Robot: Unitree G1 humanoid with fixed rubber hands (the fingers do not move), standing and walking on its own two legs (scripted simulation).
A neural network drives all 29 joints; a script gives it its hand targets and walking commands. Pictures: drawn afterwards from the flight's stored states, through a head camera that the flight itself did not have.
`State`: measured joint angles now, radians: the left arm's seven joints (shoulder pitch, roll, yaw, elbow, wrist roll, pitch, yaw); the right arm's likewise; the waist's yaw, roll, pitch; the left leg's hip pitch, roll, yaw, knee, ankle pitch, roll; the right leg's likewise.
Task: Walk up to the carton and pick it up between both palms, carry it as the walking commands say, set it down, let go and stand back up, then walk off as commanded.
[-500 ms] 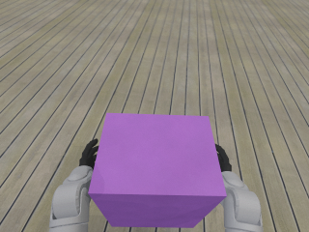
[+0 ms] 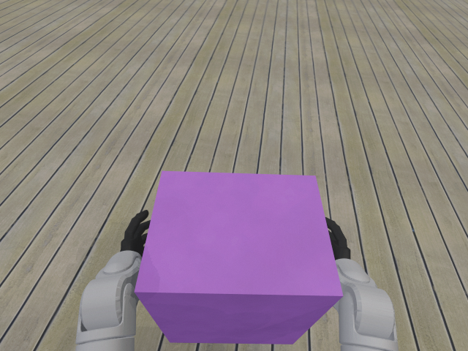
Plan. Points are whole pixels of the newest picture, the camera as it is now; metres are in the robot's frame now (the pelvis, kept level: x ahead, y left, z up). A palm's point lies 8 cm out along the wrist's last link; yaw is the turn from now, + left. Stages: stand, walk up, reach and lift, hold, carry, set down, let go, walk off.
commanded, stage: carry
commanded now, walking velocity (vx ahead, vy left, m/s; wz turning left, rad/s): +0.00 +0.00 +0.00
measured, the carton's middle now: (235, 267) +0.26 +0.00 +0.01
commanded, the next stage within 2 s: none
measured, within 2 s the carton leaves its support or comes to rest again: neither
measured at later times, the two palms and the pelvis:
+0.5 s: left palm (154, 301) +0.19 +0.12 +0.04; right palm (382, 341) +0.14 -0.20 +0.05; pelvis -0.06 -0.01 -0.03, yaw -7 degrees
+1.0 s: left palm out of the picture +0.09 +0.06 +0.04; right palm out of the picture -0.04 -0.23 +0.05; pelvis -0.20 +0.01 -0.02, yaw -22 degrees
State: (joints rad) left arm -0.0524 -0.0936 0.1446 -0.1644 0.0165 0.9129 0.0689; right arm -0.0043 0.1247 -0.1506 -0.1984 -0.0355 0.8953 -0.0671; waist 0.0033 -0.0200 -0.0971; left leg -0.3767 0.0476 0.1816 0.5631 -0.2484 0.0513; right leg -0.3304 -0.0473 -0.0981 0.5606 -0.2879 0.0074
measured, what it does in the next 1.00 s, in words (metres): walks backwards, turning right: right foot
